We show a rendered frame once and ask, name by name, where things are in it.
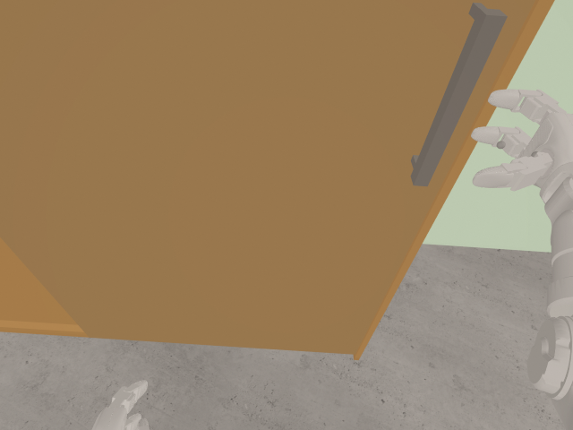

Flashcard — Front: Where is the wardrobe door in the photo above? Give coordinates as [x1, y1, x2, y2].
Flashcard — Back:
[0, 0, 535, 355]
[0, 237, 78, 325]

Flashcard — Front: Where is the robot right upper arm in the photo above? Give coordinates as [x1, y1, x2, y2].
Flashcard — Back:
[527, 316, 573, 430]

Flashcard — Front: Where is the right robot hand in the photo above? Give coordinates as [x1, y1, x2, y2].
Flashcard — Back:
[471, 89, 573, 192]

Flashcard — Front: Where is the handle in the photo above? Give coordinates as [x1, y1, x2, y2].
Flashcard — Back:
[411, 3, 508, 186]

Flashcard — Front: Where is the robot right forearm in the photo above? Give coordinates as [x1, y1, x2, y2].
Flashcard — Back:
[539, 162, 573, 318]

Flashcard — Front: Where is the left robot hand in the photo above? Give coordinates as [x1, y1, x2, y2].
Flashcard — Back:
[92, 380, 150, 430]

